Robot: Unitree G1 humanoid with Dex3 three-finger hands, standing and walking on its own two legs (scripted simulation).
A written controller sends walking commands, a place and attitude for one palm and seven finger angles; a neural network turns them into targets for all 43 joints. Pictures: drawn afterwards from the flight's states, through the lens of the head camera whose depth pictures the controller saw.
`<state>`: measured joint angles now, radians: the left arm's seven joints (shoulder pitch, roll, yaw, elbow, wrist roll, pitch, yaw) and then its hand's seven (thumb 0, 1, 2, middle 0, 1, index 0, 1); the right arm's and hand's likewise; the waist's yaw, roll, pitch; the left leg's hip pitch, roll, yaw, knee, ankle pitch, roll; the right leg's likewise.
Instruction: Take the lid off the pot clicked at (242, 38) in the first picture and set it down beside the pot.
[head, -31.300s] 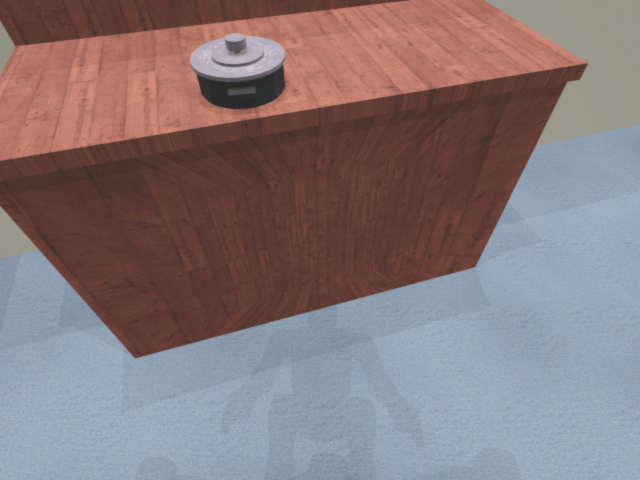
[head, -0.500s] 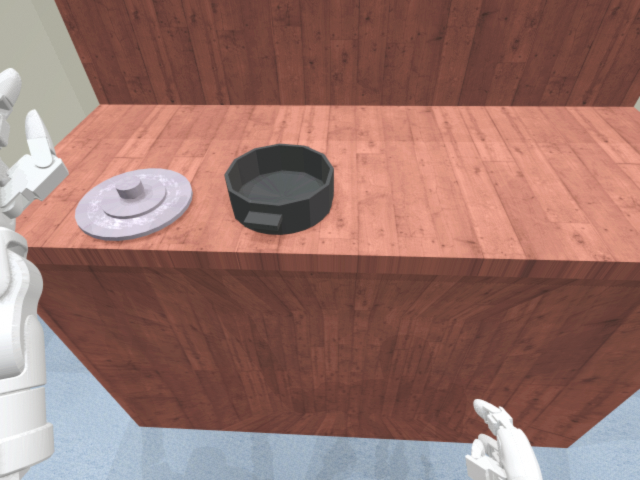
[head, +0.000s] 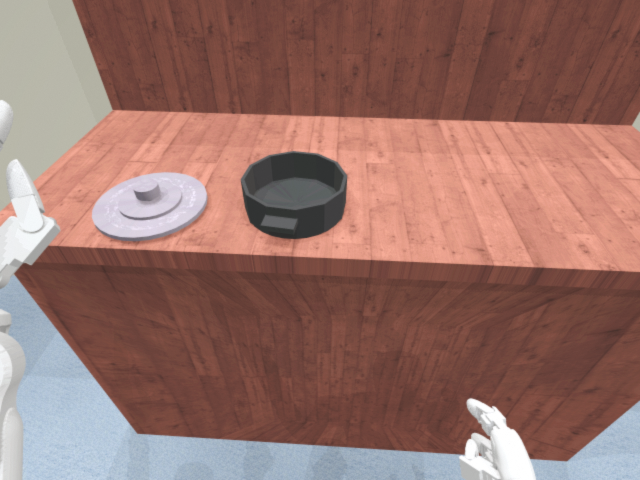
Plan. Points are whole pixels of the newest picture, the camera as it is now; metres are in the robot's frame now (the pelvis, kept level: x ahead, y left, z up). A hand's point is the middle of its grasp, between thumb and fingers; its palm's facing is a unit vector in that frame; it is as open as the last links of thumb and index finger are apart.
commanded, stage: draw the hand back to the body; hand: left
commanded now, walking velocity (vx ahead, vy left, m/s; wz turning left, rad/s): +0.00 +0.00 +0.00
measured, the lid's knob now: (146, 189) +0.51 +0.37 +0.10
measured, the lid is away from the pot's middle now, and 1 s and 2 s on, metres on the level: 0.25 0.25 0.25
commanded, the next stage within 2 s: step back with the hand held close in 0.28 s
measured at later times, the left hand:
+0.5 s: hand (4, 249) +0.17 +0.25 +0.30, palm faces +0.56 -0.77 -0.30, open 7.4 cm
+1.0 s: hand out of the picture +0.11 +0.24 +0.28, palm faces +0.55 -0.75 -0.38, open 7.4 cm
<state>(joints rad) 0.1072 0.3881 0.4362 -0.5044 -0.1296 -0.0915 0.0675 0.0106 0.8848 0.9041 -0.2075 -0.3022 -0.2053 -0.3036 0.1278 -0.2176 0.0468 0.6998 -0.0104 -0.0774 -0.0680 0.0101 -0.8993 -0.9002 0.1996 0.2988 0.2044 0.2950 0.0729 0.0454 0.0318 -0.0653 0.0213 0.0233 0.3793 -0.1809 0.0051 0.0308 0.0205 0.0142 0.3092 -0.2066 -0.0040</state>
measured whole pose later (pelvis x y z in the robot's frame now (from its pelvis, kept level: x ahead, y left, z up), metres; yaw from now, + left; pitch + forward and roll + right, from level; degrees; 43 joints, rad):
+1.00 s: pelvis -0.07 +0.02 -0.02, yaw +2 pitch -2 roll -3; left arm 0.35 0.47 0.55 -0.78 -0.07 -0.22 0.15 0.01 0.88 0.90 -0.21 -0.30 -0.21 -0.30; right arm 0.23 -0.21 0.01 0.59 0.03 -0.03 -0.06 0.01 -0.90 -0.90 0.20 0.30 0.20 0.29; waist 0.00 0.05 -0.01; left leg -0.40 0.02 -0.01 0.60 -0.22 0.02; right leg -0.28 0.02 -0.02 0.49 -0.18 0.02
